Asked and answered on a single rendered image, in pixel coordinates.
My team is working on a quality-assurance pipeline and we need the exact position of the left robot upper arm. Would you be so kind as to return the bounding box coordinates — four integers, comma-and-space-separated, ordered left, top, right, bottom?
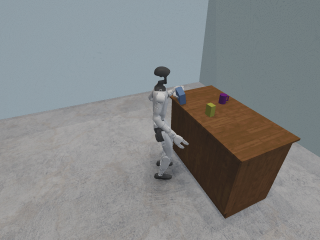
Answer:
148, 82, 165, 102

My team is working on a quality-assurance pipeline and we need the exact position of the right robot forearm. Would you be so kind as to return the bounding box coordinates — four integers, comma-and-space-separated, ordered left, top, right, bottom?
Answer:
154, 117, 176, 138

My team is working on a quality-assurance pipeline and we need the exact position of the left robot forearm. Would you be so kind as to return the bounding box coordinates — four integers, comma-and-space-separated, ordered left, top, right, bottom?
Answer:
167, 90, 173, 97

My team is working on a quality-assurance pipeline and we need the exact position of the left robot hand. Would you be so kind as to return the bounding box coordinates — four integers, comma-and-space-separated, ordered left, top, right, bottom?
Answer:
172, 85, 184, 98

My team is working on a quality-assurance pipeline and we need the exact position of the robot left foot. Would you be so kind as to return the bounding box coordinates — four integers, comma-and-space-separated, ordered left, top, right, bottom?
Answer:
156, 160, 173, 166

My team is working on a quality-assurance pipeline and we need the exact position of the right robot hand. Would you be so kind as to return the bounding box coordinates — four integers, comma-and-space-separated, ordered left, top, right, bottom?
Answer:
172, 134, 189, 149

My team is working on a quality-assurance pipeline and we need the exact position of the robot head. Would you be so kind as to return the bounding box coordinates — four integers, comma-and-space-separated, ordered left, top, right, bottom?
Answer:
154, 66, 170, 92

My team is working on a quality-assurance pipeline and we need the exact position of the right robot upper arm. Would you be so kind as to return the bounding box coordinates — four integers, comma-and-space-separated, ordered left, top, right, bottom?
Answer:
152, 92, 165, 121

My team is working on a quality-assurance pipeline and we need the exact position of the table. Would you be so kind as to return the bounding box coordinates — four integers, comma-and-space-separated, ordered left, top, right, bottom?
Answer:
169, 85, 301, 219

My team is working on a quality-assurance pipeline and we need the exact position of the sponge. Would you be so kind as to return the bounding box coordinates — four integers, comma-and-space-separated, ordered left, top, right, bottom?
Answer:
175, 86, 186, 105

